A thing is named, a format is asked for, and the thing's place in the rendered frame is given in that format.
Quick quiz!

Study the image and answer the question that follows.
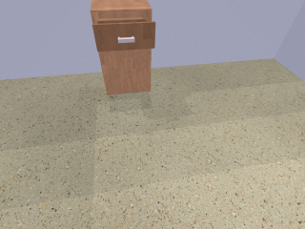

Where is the cabinet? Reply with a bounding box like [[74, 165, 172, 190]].
[[90, 0, 153, 95]]

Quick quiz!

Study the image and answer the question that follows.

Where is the drawer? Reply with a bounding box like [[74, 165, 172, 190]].
[[92, 19, 155, 52]]

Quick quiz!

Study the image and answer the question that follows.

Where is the handle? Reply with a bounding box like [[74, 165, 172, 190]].
[[117, 36, 135, 43]]

